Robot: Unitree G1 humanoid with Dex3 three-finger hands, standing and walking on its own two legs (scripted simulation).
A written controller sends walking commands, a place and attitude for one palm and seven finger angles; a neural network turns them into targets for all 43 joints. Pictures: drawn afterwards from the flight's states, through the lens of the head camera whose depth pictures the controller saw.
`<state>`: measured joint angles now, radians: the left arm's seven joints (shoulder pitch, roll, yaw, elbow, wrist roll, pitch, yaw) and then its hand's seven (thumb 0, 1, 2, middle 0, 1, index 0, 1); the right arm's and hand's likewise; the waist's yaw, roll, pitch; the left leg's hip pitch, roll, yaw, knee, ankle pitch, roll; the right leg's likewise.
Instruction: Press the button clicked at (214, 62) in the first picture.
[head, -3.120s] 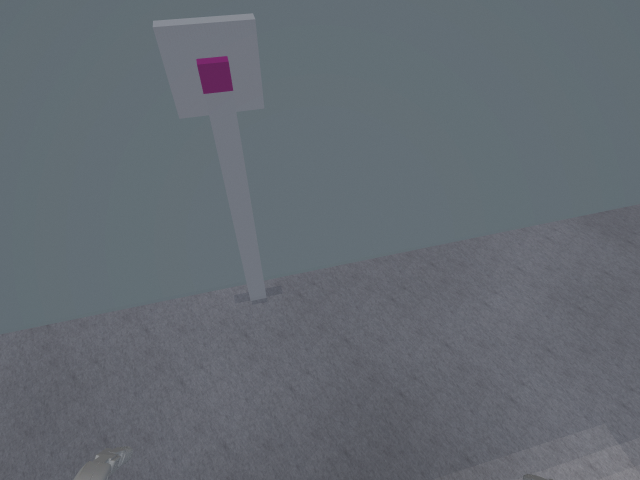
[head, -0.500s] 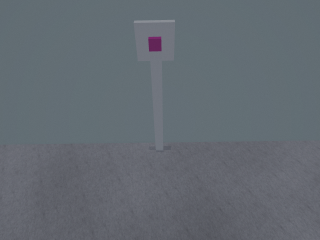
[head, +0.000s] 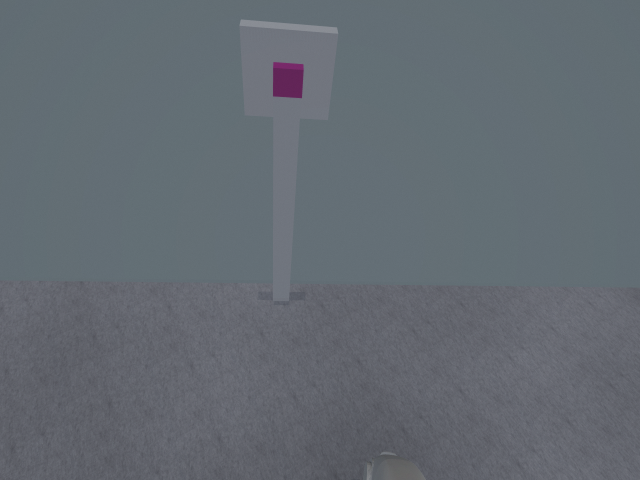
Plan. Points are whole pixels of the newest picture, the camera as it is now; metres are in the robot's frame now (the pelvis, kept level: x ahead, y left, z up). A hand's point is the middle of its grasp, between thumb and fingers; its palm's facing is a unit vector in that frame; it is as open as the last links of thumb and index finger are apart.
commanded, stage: take the last steps up to it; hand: left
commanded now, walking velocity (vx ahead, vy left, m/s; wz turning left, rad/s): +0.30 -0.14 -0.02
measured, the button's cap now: (288, 79) +0.80 +0.12 +0.10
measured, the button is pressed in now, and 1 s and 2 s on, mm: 0 0 0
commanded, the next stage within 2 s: come to a stop and stand still in 0.64 s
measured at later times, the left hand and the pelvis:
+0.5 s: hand (277, 445) +0.21 +0.06 -0.17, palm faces +0.09 -0.98 -0.19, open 7.2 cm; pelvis +0.19 -0.12 +0.00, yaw +2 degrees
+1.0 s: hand (281, 389) +0.29 +0.07 -0.19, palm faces +0.11 -0.98 -0.18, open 7.3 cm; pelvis +0.31 -0.10 +0.00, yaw +2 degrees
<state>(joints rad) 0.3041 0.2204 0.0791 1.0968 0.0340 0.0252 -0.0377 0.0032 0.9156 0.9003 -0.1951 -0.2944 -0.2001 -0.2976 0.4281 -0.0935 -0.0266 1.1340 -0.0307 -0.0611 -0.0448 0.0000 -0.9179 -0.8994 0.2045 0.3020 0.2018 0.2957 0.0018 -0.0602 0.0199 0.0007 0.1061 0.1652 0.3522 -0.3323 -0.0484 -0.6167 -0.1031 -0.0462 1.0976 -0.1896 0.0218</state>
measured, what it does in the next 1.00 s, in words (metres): walks ahead: right foot, then left foot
